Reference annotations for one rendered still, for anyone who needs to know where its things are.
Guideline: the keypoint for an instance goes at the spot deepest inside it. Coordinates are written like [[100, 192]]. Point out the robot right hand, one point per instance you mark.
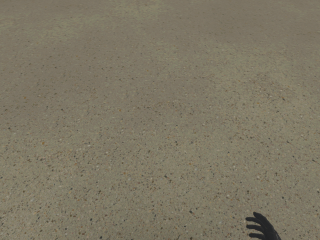
[[269, 233]]

